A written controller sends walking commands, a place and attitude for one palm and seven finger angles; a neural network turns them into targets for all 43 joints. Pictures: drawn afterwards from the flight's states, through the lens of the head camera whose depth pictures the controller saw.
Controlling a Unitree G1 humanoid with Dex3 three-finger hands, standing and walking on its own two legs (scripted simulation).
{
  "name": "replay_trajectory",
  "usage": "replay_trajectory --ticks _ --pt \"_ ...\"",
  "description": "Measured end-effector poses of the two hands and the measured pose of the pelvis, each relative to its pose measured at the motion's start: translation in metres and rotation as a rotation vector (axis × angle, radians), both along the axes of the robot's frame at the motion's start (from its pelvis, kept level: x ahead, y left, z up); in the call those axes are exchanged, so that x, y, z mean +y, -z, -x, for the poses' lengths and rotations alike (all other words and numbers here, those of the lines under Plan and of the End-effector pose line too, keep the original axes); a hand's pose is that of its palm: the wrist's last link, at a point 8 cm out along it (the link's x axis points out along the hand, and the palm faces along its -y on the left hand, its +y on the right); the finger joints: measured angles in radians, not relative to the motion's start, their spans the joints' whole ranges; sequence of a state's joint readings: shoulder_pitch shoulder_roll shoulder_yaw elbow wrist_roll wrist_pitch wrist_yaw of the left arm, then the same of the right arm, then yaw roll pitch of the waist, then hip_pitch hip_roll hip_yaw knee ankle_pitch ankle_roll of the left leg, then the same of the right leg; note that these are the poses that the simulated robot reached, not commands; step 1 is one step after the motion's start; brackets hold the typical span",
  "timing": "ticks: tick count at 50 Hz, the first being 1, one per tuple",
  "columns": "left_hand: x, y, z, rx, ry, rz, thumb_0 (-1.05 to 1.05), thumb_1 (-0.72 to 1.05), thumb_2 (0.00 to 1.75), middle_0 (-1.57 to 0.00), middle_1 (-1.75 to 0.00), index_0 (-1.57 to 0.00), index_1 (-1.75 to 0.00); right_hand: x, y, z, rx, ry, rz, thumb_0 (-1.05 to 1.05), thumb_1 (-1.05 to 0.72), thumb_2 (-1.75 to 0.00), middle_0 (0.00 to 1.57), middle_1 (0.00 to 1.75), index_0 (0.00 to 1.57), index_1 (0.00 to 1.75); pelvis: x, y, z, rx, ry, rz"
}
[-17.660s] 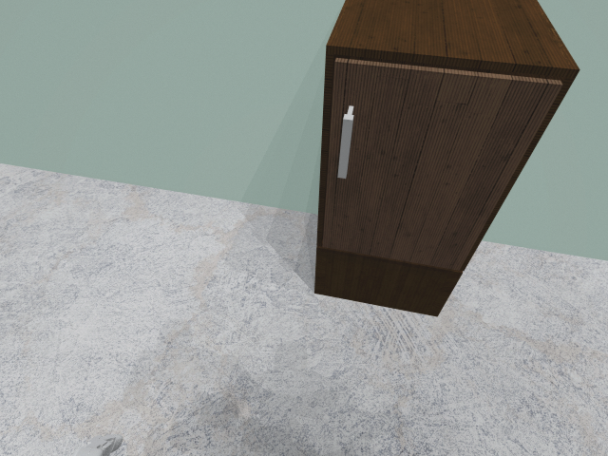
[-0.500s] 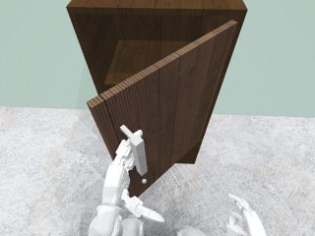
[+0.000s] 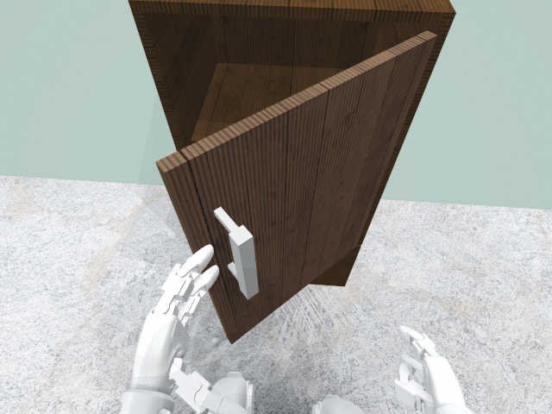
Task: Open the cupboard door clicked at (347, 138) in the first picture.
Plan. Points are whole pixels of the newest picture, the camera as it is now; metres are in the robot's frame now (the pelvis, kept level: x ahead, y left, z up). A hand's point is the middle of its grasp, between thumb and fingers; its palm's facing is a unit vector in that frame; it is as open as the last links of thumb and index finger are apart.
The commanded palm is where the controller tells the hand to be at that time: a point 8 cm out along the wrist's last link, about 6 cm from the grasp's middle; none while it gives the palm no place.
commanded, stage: slide the hand sideways off the handle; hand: left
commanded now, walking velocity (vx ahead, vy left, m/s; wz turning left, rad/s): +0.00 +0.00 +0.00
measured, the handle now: (237, 256) +0.31 +0.07 +0.07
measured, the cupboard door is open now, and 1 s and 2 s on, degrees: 43 42 42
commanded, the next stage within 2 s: draw the hand back to the body in 0.30 s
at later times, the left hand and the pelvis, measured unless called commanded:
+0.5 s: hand (176, 361) +0.18 +0.13 +0.07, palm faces -0.06 -1.00 -0.01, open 16.3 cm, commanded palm +0.16 +0.19 +0.08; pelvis +0.00 +0.00 -0.01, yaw +0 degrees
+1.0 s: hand (84, 334) +0.19 +0.20 +0.14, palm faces +0.09 -0.97 -0.21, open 15.7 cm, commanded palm +0.15 +0.25 +0.17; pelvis +0.01 +0.01 +0.05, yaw +0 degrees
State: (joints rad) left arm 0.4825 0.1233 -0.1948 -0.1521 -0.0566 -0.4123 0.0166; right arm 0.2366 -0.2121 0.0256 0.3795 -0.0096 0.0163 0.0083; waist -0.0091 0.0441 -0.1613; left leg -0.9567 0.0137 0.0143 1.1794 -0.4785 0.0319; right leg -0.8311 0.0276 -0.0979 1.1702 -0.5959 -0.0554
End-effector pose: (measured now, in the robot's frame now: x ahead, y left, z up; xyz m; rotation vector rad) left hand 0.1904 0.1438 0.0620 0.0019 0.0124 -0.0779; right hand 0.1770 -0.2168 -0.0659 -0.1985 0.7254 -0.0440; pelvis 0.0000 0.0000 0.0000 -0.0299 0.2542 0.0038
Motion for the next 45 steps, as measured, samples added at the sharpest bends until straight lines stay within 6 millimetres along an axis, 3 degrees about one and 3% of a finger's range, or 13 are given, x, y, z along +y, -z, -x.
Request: replay_trajectory --ticks 15,23,34,45 --pt "0.040 -0.001 0.023 0.038 -0.077 -0.016 -0.02 -0.50 0.30 -0.17 -0.31 -0.18 -0.32 -0.012 0.002 -0.001 -0.002 0.045 0.017 0.01 -0.90 -0.90 0.21 0.30 0.20 0.30 -0.006 0.001 -0.004 0.005 -0.005 0.004" --pt "0.038 0.000 0.028 0.007 -0.023 0.003 -0.02 -0.50 0.30 -0.15 -0.30 -0.16 -0.31 -0.013 0.005 -0.003 -0.032 0.043 0.037 0.01 -0.90 -0.90 0.20 0.30 0.20 0.30 -0.003 0.008 0.002 0.010 -0.009 0.014" --pt "0.062 -0.046 0.026 -0.006 -0.065 -0.050 -0.02 -0.50 0.30 -0.15 -0.30 -0.16 -0.30 0.005 -0.018 0.006 -0.043 0.066 -0.016 0.02 -0.90 -0.90 0.21 0.30 0.20 0.30 0.002 -0.016 0.000 -0.056 -0.010 0.015" --pt "0.089 -0.076 0.028 -0.026 -0.060 -0.059 -0.02 -0.48 0.31 -0.15 -0.30 -0.16 -0.30 0.002 -0.047 -0.002 -0.102 0.062 0.021 0.02 -0.90 -0.90 0.21 0.30 0.20 0.30 0.010 -0.034 -0.008 -0.104 -0.018 0.022"
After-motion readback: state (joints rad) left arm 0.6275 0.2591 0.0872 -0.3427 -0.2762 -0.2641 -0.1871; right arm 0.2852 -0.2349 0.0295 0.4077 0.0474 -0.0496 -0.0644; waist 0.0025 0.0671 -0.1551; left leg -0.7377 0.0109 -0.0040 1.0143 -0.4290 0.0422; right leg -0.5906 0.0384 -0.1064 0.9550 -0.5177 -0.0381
